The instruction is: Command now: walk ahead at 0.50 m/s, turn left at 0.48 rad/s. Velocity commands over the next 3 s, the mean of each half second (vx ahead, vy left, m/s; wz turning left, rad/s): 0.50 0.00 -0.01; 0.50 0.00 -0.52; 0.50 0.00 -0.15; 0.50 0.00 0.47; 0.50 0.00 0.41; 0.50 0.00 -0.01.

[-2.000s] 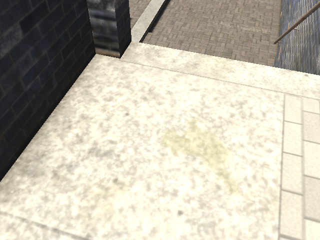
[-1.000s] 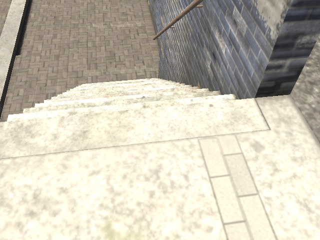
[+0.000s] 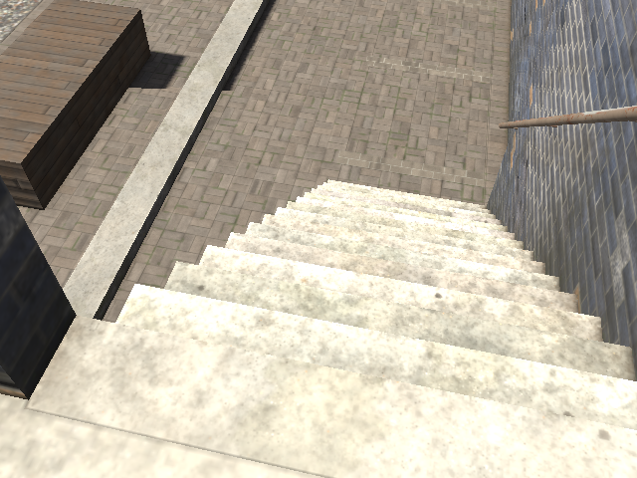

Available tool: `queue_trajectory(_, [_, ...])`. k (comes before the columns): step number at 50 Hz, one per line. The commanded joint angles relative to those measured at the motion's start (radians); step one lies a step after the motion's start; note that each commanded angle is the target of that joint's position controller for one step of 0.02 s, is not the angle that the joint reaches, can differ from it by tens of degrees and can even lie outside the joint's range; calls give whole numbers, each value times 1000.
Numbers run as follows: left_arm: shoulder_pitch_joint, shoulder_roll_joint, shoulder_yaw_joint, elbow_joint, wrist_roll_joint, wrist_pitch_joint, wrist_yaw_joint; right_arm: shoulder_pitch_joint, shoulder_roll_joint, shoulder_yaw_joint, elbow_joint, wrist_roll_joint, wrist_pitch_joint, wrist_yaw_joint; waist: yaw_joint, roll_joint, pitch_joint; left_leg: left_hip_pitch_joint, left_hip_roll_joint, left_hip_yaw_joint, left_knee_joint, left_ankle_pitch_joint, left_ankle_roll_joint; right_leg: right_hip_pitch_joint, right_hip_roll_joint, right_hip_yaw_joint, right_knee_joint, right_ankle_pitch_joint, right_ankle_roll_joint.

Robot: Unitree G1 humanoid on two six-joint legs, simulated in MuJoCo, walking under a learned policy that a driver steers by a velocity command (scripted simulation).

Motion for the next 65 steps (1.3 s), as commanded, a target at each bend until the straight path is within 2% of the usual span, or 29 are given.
queue_trajectory(1, [-59,101,5,-103,15,-18,41,104,-59,3,17,0,-14,9,13,64,-31,198,301,-466,-333,-54,202,-369,-70,84,76,110,-29])
queue_trajectory(8, [-185,29,-36,-119,-17,36,14,156,-103,3,34,-24,-29,32,-25,54,-10,46,217,-193,-377,295,187,-272,-47,-39,-401,507,34])
queue_trajectory(13, [-309,70,-22,-146,-28,45,-3,282,-107,-1,101,-31,-10,36,-64,78,18,343,314,-199,-345,410,172,-396,-7,-34,-567,582,-9])
queue_trajectory(19, [-234,160,27,-125,-63,35,10,183,-158,-9,114,-41,4,16,39,77,-74,415,266,-10,-178,929,32,-12,124,-124,-660,489,-111])
queue_trajectory(20, [-74,205,47,-78,-70,22,21,206,-146,-3,115,-55,3,19,80,40,-168,315,216,23,20,871,-12,236,119,-75,-618,553,-155])
queue_trajectory(21, [106,234,51,-44,-65,18,24,385,-45,34,116,-78,-2,17,62,-115,-418,12,119,13,324,465,-102,722,-100,247,-589,695,-379])
queue_trajectory(22, [281,217,48,19,-52,19,30,334,-37,46,100,-65,-3,40,154,-162,-486,-246,-13,-50,563,-305,-136,903,-259,643,-774,518,-481])
queue_trajectory(23, [326,202,57,62,-37,12,33,96,-100,24,44,-35,10,41,222,-43,-255,-409,49,-147,700,-298,-84,746,-211,609,-867,174,-336])
queue_trajectory(24, [200,196,57,41,-37,2,37,1,-112,22,24,-29,11,18,174,2,-74,-454,108,-149,696,-232,-62,521,-184,535,-911,86,-287])
queue_trajectory(27, [12,72,16,-1,-42,-4,38,20,-55,53,16,-73,16,-29,40,4,-69,-237,193,-145,517,-126,-57,178,-111,373,-974,302,-288])
queue_trajectory(34, [112,145,43,-27,-20,-20,-6,-128,-12,82,-54,-44,52,-39,75,-13,-43,-157,169,-31,124,203,-127,-87,-6,279,-941,381,-250])
queue_trajectory(36, [99,155,40,-54,-12,-12,-20,-149,0,90,-83,-36,49,-19,51,-43,-76,98,106,52,155,288,-117,-298,63,210,-880,476,-224])
queue_trajectory(39, [-9,156,30,-133,9,-20,-6,147,-82,56,-31,-61,32,-24,-99,1,-116,305,88,58,409,161,-127,-393,53,249,-600,816,-202])
queue_trajectory(40, [0,203,50,-139,-55,-27,-11,100,-112,44,-59,-18,32,-35,-101,31,-67,273,53,74,71,-18,-120,-311,53,292,-592,846,-206])
queue_trajectory(41, [13,225,56,-140,-51,-29,-25,102,-133,42,-61,-1,33,-47,-81,-19,-86,322,52,70,8,-2,-96,-230,42,344,-510,870,-205])
queue_trajectory(42, [45,155,41,-134,-39,-37,-37,235,-183,29,-41,13,23,-65,-107,42,-210,465,205,-106,-48,235,51,-210,68,327,-250,756,-144])
queue_trajectory(43, [258,-15,-3,-110,-24,-52,-37,305,-212,34,-22,12,13,-58,-19,263,-377,718,507,-449,-48,839,368,-388,203,180,149,-30,-40])
queue_trajectory(44, [270,36,11,-123,-35,-55,-35,247,-204,25,-51,-24,12,-35,-13,243,-283,642,670,-751,-158,724,491,-695,184,147,462,-225,17])
queue_trajectory(45, [162,134,33,-129,-30,-28,-17,158,-172,15,-50,-16,3,-28,-15,81,-146,467,634,-646,-188,501,388,-747,84,179,533,-120,36])
queue_trajectory(46, [71,124,25,-138,0,3,10,79,-61,45,-61,-4,0,-21,3,3,-144,348,518,-452,-193,317,270,-680,27,147,436,-26,52])
queue_trajectory(48, [6,61,-4,-120,26,30,14,-21,56,81,-82,-2,2,-40,27,61,-83,164,367,-199,-248,302,163,-531,-36,81,229,49,94])
queue_trajectory(51, [-6,39,-15,-108,0,20,-40,145,-66,44,5,-16,0,-69,-26,72,-54,112,320,-41,-288,262,143,-441,-50,-17,-3,71,107])
queue_trajectory(54, [42,47,-12,-79,-3,16,-71,196,-106,26,61,-76,15,-45,-5,105,-64,-54,333,13,-180,330,130,-221,-22,-45,3,295,41])
queue_trajectory(58, [117,128,30,-97,34,5,-31,30,-137,26,0,-54,19,-36,83,97,-81,-137,343,15,48,200,102,-91,60,-125,-7,203,-24])
queue_trajectory(60, [419,185,73,-17,-13,-12,7,-207,-214,0,-81,-41,22,-8,287,-21,-133,-363,245,83,453,230,41,346,141,-177,-389,151,-47])
queue_trajectory(61, [497,289,86,14,-23,-27,34,-131,-99,15,-119,-55,32,15,234,-296,-183,-535,64,122,890,-399,-38,488,-34,159,-537,618,-212])
queue_trajectory(62, [533,272,71,3,-32,-45,9,88,28,50,-87,-18,26,25,126,-141,-280,-553,42,-97,946,-422,-48,545,-204,391,-559,1109,-350])
queue_trajectory(63, [404,243,70,-9,-45,-63,-24,51,-6,45,-126,12,22,20,103,-84,-119,-738,61,-130,1014,-364,-88,382,-308,526,-579,949,-412])
queue_trajectory(65, [175,31,-6,-49,-47,-38,-20,33,-59,44,-83,-35,41,-6,35,14,-55,-808,194,-187,864,-202,-108,99,-301,533,-482,481,-352])
Next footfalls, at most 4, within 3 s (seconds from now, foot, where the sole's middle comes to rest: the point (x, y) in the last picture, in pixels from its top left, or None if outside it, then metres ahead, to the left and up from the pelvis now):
0.38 right None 0.43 -0.13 -0.76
0.84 left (306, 412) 0.61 0.03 -0.76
1.20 right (426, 426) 0.58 -0.23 -0.76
1.58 left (361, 362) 0.83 -0.12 -0.96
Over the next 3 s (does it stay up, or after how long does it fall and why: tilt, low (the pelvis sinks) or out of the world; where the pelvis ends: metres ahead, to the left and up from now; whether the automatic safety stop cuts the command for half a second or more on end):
stays up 1.34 -0.28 -0.63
